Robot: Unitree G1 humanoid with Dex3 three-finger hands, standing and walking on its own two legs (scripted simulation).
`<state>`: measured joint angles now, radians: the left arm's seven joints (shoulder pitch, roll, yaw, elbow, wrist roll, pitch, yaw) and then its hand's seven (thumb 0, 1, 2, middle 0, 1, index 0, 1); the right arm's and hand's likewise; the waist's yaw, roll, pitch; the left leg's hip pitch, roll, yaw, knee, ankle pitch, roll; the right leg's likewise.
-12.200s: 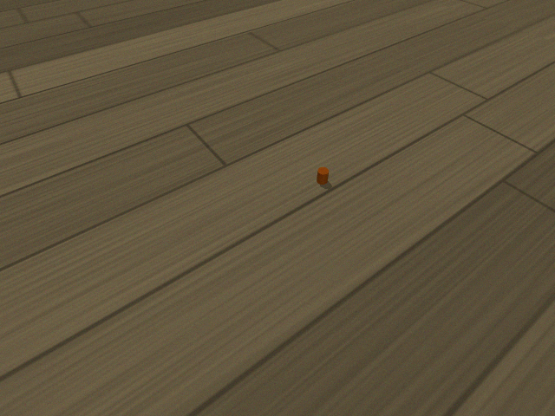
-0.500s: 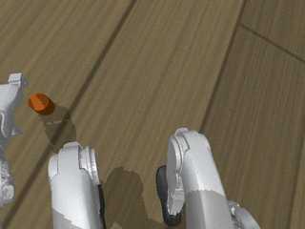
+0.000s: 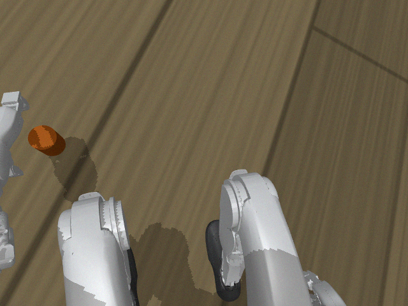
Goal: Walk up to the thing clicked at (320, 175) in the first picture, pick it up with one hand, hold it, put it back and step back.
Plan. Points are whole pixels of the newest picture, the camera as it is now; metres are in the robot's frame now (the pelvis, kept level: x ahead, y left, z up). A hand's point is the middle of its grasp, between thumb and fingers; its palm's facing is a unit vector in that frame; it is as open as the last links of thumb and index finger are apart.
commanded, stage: rise first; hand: left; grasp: from above
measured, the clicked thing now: (48, 141) +0.46 +0.30 -0.28
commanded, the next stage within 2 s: approach in 0.62 s
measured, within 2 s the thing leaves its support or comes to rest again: neither
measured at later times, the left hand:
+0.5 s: hand (6, 145) +0.42 +0.33 -0.16, palm faces -0.45 -0.08 -0.89, open 14.0 cm
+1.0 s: hand (21, 136) +0.44 +0.30 -0.16, palm faces -0.46 -0.06 -0.89, open 13.8 cm
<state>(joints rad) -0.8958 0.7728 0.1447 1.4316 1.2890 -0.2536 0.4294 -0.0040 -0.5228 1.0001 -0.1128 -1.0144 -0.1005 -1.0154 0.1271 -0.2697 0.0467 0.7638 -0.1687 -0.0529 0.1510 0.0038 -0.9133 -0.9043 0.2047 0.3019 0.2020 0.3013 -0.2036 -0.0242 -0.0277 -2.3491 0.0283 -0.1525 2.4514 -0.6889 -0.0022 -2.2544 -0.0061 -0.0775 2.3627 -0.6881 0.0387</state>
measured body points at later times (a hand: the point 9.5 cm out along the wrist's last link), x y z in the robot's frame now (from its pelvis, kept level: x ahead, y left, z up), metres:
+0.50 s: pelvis +0.00 +0.00 +0.00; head +0.23 +0.08 +0.38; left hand +0.44 +0.33 -0.11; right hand +0.07 -0.28 -0.10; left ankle +0.07 +0.13 -0.28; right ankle +0.10 -0.13 -0.28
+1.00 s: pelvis -0.01 +0.00 +0.01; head +0.23 +0.08 +0.39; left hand +0.46 +0.30 -0.11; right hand +0.06 -0.27 -0.09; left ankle +0.07 +0.13 -0.28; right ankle +0.10 -0.13 -0.28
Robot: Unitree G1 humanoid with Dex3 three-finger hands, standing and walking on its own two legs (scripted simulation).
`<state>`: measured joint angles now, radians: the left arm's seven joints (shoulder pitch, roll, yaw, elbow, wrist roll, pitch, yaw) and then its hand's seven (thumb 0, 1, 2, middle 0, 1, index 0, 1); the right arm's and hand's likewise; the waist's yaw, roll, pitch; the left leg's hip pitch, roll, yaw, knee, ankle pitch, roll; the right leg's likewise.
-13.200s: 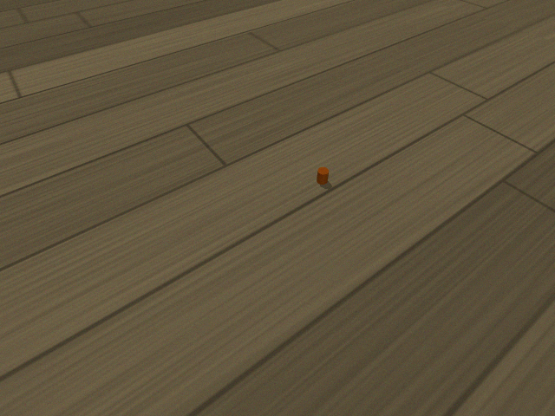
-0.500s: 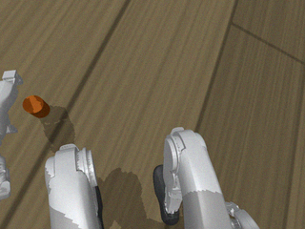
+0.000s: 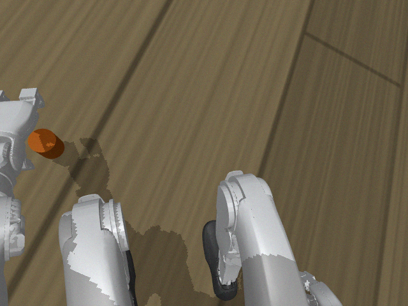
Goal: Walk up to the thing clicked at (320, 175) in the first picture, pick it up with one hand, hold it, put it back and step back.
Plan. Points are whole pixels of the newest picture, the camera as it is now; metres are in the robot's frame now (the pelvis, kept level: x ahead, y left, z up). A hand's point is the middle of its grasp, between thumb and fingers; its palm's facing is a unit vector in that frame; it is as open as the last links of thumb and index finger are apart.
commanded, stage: approach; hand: left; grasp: from above
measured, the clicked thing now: (47, 144) +0.47 +0.29 -0.29
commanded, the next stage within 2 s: close in in 0.28 s
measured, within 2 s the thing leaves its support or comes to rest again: neither
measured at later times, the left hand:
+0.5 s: hand (19, 141) +0.45 +0.31 -0.18, palm faces -0.50 -0.09 -0.86, open 14.0 cm
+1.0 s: hand (46, 141) +0.46 +0.28 -0.24, palm faces -0.45 -0.09 -0.89, open 14.0 cm
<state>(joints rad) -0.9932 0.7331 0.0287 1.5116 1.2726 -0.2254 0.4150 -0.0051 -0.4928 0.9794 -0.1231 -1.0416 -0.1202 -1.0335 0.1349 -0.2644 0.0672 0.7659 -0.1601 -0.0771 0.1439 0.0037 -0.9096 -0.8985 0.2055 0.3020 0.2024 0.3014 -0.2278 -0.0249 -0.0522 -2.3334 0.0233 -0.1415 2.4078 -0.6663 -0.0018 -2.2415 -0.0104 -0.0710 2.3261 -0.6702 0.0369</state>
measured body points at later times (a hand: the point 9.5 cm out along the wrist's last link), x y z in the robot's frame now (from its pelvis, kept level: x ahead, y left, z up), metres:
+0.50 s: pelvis +0.00 +0.00 -0.01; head +0.24 +0.06 +0.36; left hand +0.47 +0.31 -0.13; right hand +0.04 -0.27 -0.12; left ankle +0.08 +0.13 -0.30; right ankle +0.10 -0.13 -0.29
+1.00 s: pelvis +0.00 +0.00 -0.03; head +0.26 +0.09 +0.33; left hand +0.48 +0.28 -0.19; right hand +0.05 -0.27 -0.11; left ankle +0.08 +0.13 -0.30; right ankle +0.10 -0.13 -0.29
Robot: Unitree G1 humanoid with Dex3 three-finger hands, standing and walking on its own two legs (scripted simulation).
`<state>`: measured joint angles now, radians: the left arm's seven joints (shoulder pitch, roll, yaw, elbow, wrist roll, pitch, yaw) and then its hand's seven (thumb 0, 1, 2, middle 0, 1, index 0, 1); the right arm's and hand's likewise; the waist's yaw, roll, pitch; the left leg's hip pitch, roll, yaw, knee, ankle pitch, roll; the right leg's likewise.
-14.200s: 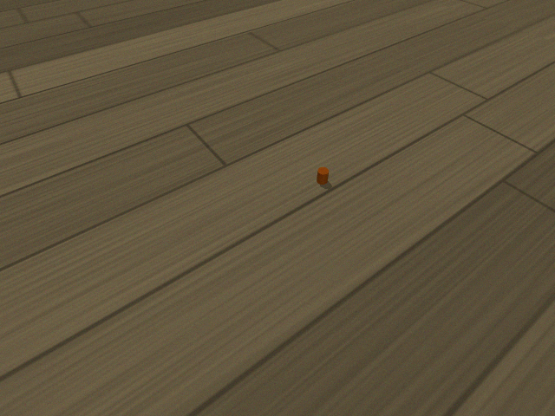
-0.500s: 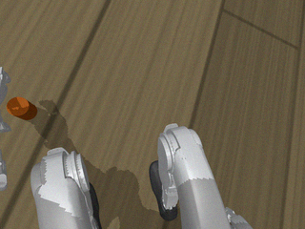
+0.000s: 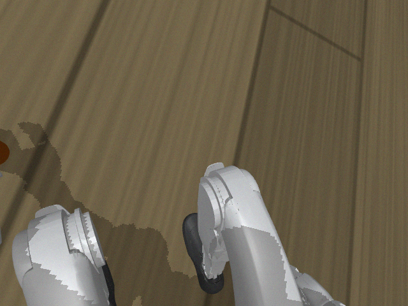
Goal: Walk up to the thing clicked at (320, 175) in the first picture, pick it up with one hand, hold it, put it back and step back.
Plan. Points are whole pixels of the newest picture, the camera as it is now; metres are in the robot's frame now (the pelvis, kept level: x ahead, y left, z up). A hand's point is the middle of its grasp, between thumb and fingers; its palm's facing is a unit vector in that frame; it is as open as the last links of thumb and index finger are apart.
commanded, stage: rest palm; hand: left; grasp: from above
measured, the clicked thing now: out of the picture +0.45 +0.32 -0.26
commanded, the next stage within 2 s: close in 0.82 s
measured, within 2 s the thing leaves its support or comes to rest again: neither
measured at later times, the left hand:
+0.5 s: hand out of the picture +0.43 +0.31 -0.24, palm faces -0.45 -0.15 -0.88, open 14.1 cm
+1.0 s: hand out of the picture +0.44 +0.30 -0.25, palm faces -0.46 -0.15 -0.88, open 13.8 cm
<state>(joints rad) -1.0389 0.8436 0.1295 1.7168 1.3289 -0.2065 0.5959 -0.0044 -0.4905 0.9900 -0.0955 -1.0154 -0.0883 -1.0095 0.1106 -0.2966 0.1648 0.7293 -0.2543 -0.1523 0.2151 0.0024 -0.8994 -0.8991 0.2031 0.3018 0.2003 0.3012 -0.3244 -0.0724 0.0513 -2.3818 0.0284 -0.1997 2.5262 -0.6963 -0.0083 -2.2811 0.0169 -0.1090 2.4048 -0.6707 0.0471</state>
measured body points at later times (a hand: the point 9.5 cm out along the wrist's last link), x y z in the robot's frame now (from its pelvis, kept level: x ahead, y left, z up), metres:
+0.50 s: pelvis +0.00 +0.00 -0.01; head +0.27 +0.11 +0.34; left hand +0.45 +0.31 -0.19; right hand +0.05 -0.26 -0.08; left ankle +0.07 +0.13 -0.27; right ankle +0.11 -0.12 -0.27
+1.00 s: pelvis +0.00 +0.00 -0.01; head +0.27 +0.11 +0.33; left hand +0.46 +0.31 -0.20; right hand +0.05 -0.25 -0.08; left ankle +0.07 +0.13 -0.27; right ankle +0.11 -0.12 -0.27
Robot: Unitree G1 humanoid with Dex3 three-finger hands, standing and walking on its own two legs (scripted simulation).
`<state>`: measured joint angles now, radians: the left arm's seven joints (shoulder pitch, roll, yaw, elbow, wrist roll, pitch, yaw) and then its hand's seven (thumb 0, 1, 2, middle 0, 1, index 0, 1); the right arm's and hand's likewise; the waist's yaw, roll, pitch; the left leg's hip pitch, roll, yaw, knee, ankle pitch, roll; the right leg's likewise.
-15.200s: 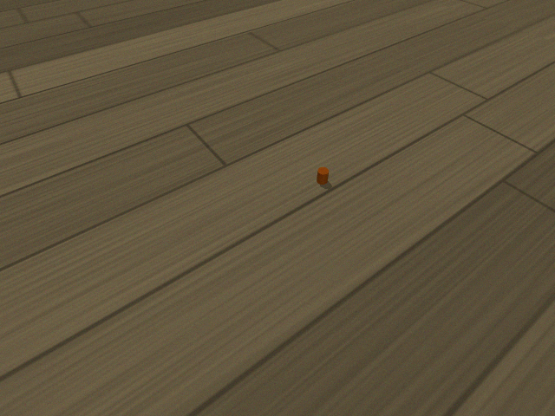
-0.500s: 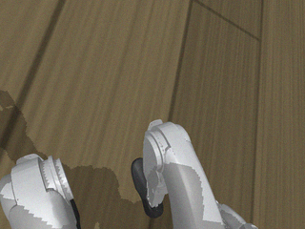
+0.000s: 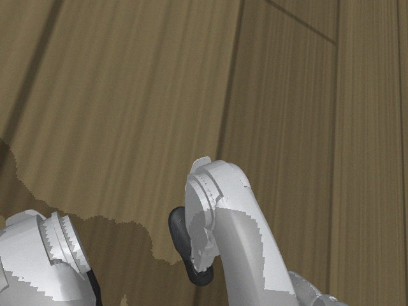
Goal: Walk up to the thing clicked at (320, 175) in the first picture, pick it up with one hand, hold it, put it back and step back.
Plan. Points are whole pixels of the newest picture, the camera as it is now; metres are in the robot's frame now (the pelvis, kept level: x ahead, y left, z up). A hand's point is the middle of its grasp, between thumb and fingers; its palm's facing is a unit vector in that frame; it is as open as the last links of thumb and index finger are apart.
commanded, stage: close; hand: left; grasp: from above
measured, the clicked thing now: out of the picture +0.43 +0.34 -0.26
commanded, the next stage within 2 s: settle in 1.34 s
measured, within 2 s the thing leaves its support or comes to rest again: leaves its support in 1.72 s
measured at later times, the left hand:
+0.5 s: hand out of the picture +0.41 +0.33 -0.24, palm faces -0.46 -0.18 -0.87, open 11.6 cm
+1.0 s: hand out of the picture +0.42 +0.32 -0.24, palm faces -0.45 -0.17 -0.88, open 9.4 cm
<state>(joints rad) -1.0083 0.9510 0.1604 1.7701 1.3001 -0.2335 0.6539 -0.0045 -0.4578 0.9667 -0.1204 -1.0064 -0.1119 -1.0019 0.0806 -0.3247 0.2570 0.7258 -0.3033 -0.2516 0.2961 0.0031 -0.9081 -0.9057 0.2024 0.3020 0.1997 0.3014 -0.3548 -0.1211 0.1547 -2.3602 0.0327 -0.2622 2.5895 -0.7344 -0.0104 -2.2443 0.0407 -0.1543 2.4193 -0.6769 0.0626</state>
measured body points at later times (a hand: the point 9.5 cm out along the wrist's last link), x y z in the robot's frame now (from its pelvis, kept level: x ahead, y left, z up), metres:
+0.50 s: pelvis +0.00 +0.00 +0.01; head +0.26 +0.13 +0.35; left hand +0.43 +0.33 -0.19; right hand +0.07 -0.25 -0.06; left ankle +0.06 +0.13 -0.26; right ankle +0.11 -0.12 -0.26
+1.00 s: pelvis +0.00 +0.00 +0.01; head +0.27 +0.12 +0.34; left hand +0.44 +0.33 -0.19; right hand +0.07 -0.26 -0.06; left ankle +0.06 +0.13 -0.26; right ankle +0.11 -0.12 -0.26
